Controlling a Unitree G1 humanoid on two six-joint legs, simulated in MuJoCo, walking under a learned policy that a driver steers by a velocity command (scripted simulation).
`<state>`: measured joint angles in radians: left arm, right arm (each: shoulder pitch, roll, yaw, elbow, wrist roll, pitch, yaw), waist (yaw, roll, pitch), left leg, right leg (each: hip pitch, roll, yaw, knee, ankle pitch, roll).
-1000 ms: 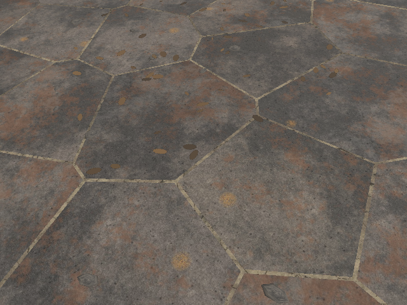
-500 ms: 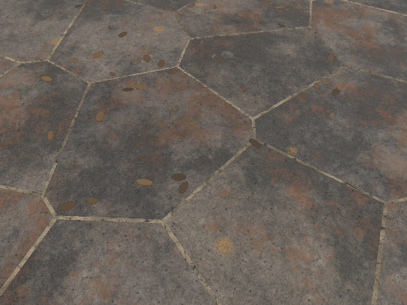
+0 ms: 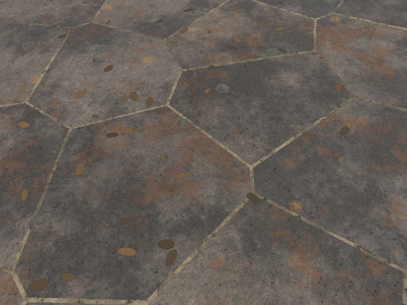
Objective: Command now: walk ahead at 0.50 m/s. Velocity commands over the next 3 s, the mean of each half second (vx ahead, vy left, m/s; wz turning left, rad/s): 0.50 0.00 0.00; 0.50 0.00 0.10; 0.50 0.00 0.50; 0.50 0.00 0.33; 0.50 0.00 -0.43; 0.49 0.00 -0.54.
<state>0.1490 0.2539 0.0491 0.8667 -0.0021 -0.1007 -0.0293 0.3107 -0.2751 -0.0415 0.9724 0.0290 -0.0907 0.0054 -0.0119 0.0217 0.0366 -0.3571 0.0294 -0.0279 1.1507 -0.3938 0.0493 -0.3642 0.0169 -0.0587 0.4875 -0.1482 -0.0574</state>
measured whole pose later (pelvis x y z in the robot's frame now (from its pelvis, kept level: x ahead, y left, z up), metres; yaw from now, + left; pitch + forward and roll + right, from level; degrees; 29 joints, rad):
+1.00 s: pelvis +0.57 +0.02 -0.01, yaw +4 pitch +2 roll +1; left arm 0.00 0.24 0.05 0.82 0.00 -0.12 -0.03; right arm 0.41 -0.26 -0.06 1.02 0.02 -0.05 -0.01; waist -0.07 0.00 0.03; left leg -0.04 0.00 -0.03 0.60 -0.49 0.02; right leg -0.49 -0.02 -0.03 0.53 -0.07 -0.02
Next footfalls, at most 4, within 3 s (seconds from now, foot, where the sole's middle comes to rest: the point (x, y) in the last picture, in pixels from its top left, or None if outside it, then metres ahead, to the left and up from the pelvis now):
0.42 left None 0.42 0.15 -0.77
0.96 right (240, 229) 0.73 -0.08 -0.77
1.52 left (156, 182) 0.94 0.23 -0.77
2.04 right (163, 113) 1.33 0.22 -0.77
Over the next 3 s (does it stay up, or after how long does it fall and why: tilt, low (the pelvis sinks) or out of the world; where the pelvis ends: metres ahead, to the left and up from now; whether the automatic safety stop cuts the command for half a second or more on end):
stays up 1.62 0.38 -0.01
